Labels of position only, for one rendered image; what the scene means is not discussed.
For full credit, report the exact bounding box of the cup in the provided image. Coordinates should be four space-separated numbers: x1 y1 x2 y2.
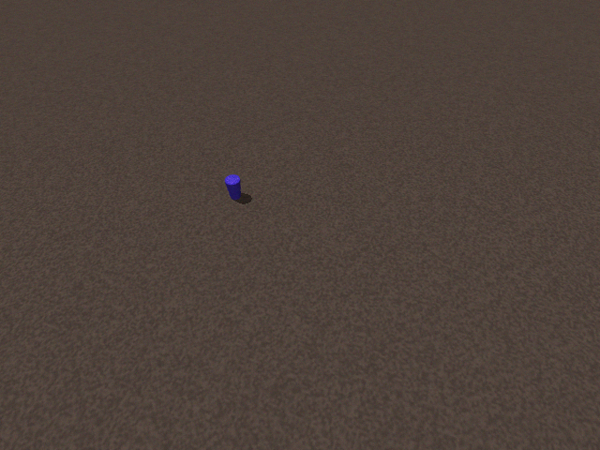
225 174 241 200

